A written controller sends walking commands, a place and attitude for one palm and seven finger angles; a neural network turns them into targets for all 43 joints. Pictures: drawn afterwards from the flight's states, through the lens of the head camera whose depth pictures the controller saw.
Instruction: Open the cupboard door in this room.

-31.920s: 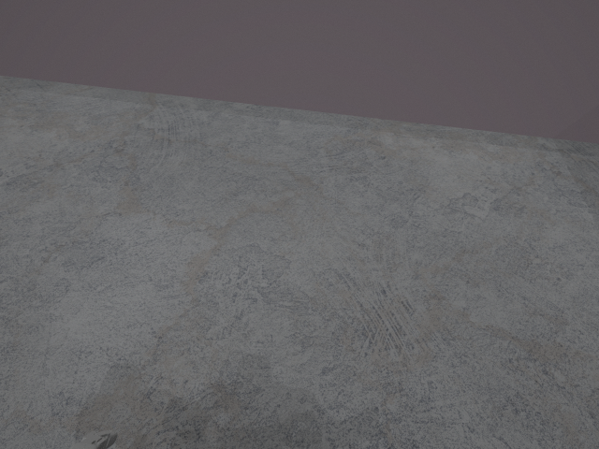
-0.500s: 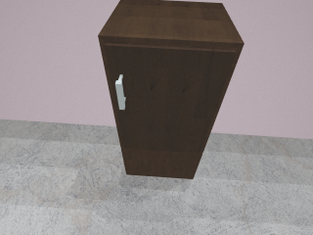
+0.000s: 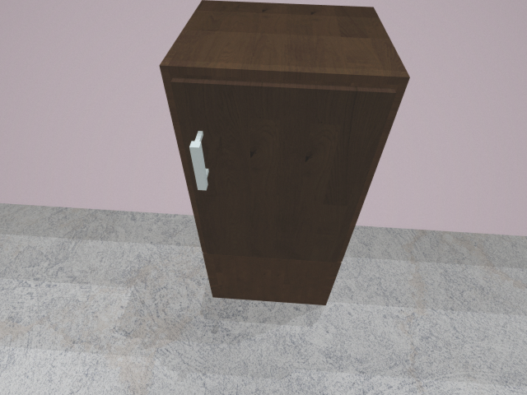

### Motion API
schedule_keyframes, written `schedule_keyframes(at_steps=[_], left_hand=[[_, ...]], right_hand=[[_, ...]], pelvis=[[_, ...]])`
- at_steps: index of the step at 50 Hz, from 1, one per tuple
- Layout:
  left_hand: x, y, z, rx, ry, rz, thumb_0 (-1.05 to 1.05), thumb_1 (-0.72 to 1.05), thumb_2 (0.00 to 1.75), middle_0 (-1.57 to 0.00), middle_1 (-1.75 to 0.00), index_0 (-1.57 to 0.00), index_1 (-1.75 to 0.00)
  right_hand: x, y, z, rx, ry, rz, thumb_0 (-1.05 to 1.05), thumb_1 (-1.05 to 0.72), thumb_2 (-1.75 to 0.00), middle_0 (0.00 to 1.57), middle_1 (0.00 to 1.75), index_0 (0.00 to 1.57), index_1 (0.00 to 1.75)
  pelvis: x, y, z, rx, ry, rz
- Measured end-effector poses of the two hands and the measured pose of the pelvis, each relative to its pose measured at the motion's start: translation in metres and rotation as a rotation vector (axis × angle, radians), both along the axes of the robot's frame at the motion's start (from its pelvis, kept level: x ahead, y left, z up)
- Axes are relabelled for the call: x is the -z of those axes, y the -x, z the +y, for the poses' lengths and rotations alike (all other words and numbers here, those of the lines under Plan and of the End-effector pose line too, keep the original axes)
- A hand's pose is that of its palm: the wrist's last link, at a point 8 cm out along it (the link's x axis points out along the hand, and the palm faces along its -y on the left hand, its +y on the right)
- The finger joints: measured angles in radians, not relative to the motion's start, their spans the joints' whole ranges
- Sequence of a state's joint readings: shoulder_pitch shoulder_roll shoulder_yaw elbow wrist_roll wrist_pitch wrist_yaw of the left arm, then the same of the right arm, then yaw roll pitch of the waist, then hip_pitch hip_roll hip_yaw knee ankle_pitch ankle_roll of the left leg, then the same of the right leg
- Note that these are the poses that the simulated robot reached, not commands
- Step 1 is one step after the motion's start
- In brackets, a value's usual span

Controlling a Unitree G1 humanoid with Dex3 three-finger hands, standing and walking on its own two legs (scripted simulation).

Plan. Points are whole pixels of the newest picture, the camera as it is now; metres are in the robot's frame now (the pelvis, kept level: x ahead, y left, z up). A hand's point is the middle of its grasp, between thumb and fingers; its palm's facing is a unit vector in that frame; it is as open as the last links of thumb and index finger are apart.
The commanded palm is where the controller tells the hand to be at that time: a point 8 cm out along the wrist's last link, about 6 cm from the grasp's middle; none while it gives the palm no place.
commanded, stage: come to a stop and stand still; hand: left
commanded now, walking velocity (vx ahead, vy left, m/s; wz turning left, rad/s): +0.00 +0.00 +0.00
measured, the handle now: (201, 161) +0.57 +0.18 +0.01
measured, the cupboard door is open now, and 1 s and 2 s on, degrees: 0 0 0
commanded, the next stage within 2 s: look again from close up in 0.94 s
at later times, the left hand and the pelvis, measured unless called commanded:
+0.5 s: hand out of the picture +0.01 +0.20 -0.18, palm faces +0.04 -0.98 -0.19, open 7.4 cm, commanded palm none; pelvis -0.01 +0.02 -0.01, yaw +1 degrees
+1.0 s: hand out of the picture -0.03 +0.19 -0.18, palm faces +0.04 -0.99 -0.15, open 7.4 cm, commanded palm none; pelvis -0.01 +0.03 +0.00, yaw +1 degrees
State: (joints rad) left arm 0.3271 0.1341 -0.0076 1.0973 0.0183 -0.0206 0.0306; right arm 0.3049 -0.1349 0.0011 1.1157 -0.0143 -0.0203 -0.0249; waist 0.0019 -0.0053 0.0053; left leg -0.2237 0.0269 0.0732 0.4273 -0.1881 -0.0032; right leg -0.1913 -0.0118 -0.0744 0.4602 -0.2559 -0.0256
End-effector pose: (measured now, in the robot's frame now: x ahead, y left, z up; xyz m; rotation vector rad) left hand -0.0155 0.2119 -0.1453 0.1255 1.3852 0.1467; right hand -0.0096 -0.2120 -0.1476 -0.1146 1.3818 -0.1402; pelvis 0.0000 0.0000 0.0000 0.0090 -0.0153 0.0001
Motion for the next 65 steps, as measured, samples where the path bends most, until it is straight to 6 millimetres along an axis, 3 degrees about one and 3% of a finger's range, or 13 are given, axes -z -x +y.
schedule_keyframes(at_steps=[7,21,32,47,65], left_hand=[[0.002,0.000,0.000,0.021,-0.012,0.001,0.01,0.91,0.90,-0.20,-0.30,-0.20,-0.30],[0.007,-0.019,0.027,0.010,-0.015,-0.085,0.01,0.91,0.90,-0.20,-0.30,-0.20,-0.30],[0.007,-0.007,0.036,0.004,-0.005,-0.056,0.01,0.91,0.90,-0.20,-0.30,-0.20,-0.30],[0.008,0.021,0.030,-0.013,0.020,0.020,0.01,0.91,0.90,-0.20,-0.30,-0.20,-0.30],[0.008,0.026,0.020,-0.018,0.033,0.030,0.01,0.91,0.90,-0.20,-0.30,-0.20,-0.30]], right_hand=[[0.002,-0.009,-0.007,-0.008,0.010,-0.021,0.01,-0.92,-0.90,0.20,0.30,0.20,0.30],[-0.005,-0.025,0.002,-0.041,0.045,-0.093,0.01,-0.93,-0.90,0.20,0.30,0.20,0.30],[-0.009,-0.019,0.011,-0.046,0.049,-0.073,0.01,-0.92,-0.90,0.20,0.30,0.20,0.30],[-0.008,-0.007,0.019,-0.033,0.040,-0.033,0.01,-0.92,-0.90,0.20,0.30,0.20,0.30],[-0.005,0.009,0.026,-0.010,0.016,0.006,0.01,-0.92,-0.90,0.20,0.30,0.20,0.30]], pelvis=[[0.004,0.001,0.001,-0.001,0.018,0.000],[0.007,0.005,0.016,-0.018,0.014,-0.014],[0.004,0.007,0.025,-0.019,0.016,-0.007],[0.002,0.008,0.029,-0.016,0.015,-0.008],[0.001,0.009,0.027,-0.011,0.013,-0.007]])
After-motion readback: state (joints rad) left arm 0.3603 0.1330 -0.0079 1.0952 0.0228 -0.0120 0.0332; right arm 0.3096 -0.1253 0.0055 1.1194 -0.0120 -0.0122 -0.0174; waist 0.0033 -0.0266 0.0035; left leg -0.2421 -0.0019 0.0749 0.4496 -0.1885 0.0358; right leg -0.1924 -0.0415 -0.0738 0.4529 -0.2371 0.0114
